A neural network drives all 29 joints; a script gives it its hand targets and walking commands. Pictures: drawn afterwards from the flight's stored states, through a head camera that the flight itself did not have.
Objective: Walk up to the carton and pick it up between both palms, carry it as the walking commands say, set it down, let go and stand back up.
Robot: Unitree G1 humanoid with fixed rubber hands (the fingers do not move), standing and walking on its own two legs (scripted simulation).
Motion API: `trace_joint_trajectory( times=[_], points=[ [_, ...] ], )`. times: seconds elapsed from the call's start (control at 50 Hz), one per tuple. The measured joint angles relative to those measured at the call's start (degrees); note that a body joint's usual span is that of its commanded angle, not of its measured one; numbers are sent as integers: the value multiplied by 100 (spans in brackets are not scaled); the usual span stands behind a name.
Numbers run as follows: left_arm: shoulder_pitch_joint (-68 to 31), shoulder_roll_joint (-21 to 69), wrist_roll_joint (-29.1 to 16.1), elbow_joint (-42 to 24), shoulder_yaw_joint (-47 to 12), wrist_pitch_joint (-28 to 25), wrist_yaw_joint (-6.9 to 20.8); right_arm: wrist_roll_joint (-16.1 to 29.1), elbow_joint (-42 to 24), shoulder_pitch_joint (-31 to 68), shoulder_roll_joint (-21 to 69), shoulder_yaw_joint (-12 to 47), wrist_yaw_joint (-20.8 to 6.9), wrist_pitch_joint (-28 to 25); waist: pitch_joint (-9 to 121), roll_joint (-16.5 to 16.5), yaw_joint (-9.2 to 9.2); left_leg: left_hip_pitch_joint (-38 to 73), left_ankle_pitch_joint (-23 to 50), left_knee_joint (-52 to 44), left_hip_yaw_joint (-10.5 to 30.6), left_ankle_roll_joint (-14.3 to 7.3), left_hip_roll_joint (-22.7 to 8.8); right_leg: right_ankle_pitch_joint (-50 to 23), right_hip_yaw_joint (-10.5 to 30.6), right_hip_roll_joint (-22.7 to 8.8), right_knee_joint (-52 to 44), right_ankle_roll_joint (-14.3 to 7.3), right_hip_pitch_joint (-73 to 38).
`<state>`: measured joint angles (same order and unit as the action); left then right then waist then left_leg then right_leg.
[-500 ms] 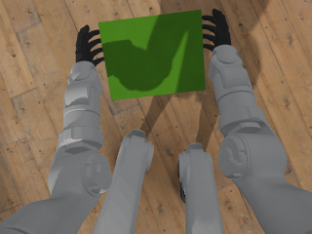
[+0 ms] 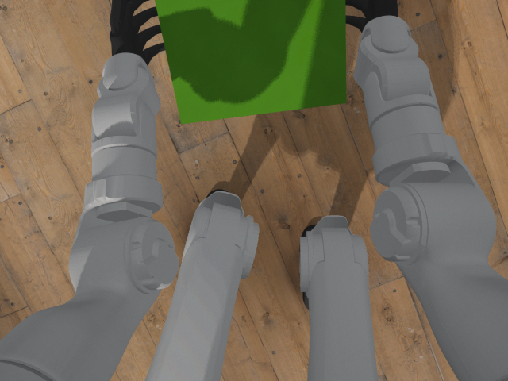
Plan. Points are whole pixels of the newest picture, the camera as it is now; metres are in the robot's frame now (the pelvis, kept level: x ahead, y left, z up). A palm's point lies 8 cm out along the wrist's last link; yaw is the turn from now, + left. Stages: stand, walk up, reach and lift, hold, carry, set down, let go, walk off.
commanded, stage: set down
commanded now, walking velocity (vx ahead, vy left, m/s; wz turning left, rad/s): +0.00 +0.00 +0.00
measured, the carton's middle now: (254, 46) +0.53 +0.10 -0.23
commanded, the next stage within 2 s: none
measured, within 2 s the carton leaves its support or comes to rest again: neither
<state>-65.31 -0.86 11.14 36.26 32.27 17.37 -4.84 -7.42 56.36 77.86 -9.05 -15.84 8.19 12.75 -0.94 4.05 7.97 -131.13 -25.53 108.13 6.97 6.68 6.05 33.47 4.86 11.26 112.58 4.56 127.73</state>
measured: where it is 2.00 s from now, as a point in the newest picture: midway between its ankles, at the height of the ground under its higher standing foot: (261, 265)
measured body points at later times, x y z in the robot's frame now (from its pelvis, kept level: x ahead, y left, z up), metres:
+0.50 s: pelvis +0.01 -0.01 -0.03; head +0.38 +0.01 +0.23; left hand +0.49 +0.25 -0.20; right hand +0.58 -0.05 -0.21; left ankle +0.13 +0.14 -0.40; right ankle +0.09 -0.12 -0.40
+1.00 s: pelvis +0.00 -0.01 -0.05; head +0.37 +0.02 +0.21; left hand +0.49 +0.25 -0.22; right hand +0.58 -0.05 -0.22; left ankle +0.13 +0.14 -0.40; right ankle +0.09 -0.12 -0.40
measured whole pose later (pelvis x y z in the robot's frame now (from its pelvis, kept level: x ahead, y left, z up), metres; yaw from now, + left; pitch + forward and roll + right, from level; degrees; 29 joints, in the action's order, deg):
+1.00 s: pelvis +0.00 -0.01 -0.05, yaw +0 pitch +41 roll +3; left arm -73.3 -7.6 7.6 47.8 31.7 12.9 -1.4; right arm -1.8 65.4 85.8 -14.5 -6.8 7.4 10.5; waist -15.3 3.6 9.5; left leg -130.5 -29.7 119.4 3.7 5.5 1.5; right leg 36.7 3.6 10.8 124.5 2.8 128.5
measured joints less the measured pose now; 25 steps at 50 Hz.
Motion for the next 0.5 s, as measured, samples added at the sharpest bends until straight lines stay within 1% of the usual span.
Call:
trace_joint_trajectory(
  times=[0.1, 0.3, 0.42, 0.5],
  points=[
    [-140, -94, -86, 64, -34, -46, 26, 102, 88, 170, -92, 115, 31, -37, -213, -7, 23, -135, -48, 212, -19, 9, -7, 48, -6, 29, 218, 14, 139],
    [-369, -272, -224, 408, 66, -205, 154, 188, 354, 436, -222, 385, 76, -91, -600, -121, 107, -132, -252, 564, -165, -45, -185, 168, 63, 145, 568, 40, 195],
    [-526, -329, -178, 665, 110, -284, 269, 274, 485, 477, -347, 543, 72, -126, -810, -79, 127, -64, -366, 697, -212, -39, -241, 273, 38, 112, 743, -32, 165],
    [-494, -396, -220, 676, 64, -340, 290, 414, 548, 528, -366, 712, 92, -169, -940, -40, 142, -36, -436, 788, -218, -37, -298, 327, -16, 90, 832, -89, 150]
  ],
)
